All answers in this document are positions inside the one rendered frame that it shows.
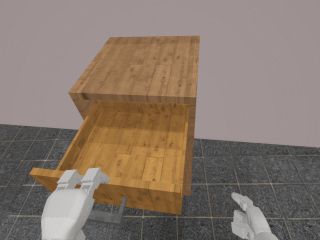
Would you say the robot left hand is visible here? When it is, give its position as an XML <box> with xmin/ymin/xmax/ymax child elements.
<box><xmin>41</xmin><ymin>167</ymin><xmax>110</xmax><ymax>240</ymax></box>

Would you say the cabinet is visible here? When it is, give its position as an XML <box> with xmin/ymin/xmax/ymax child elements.
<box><xmin>68</xmin><ymin>35</ymin><xmax>200</xmax><ymax>196</ymax></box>

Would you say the handle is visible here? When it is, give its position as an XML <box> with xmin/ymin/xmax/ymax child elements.
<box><xmin>87</xmin><ymin>194</ymin><xmax>127</xmax><ymax>226</ymax></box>

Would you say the drawer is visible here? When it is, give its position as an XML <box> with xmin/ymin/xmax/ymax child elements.
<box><xmin>29</xmin><ymin>100</ymin><xmax>190</xmax><ymax>215</ymax></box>

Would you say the robot right hand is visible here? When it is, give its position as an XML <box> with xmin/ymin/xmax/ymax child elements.
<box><xmin>231</xmin><ymin>192</ymin><xmax>272</xmax><ymax>240</ymax></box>

